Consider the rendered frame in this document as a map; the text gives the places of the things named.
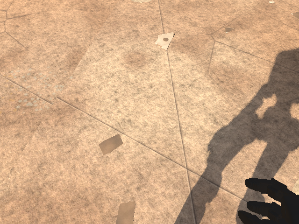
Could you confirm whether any right robot hand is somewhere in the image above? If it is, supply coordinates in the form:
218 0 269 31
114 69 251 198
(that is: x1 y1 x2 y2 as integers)
238 178 299 224

